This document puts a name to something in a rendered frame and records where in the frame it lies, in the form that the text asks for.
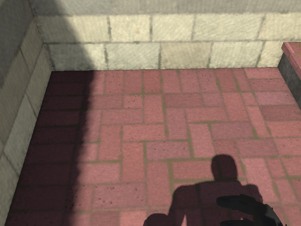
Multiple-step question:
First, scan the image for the robot right hand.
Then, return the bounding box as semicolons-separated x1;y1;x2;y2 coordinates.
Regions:
216;194;287;226

